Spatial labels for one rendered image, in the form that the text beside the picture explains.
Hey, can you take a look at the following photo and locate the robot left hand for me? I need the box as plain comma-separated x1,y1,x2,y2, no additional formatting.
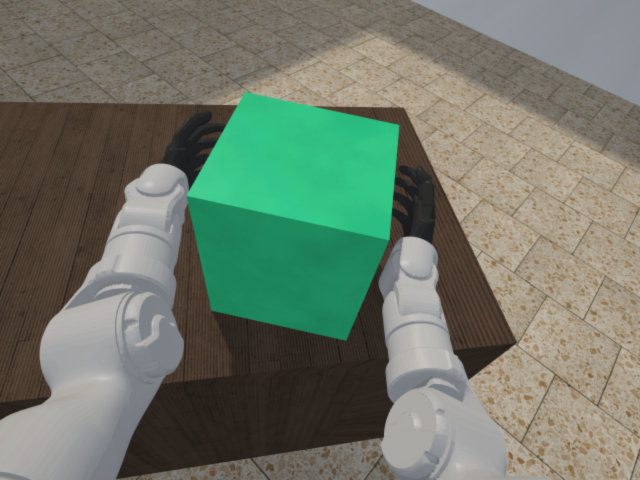
160,111,227,190

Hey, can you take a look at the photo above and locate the carton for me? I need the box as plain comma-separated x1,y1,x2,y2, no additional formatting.
187,92,399,341

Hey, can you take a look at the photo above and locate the robot right hand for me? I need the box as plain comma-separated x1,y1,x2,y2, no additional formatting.
392,166,435,245

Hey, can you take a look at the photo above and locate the pedestal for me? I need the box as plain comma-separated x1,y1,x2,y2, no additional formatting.
0,102,517,479

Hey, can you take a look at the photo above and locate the robot right upper arm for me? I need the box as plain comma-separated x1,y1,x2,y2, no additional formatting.
381,387,552,480

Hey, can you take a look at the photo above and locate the left robot forearm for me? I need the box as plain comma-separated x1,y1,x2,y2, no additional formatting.
40,164,189,384

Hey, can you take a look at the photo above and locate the robot left upper arm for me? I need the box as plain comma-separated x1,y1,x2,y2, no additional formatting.
0,290,184,480

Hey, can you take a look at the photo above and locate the right robot forearm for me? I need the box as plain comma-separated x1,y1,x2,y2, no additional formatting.
379,237,490,417

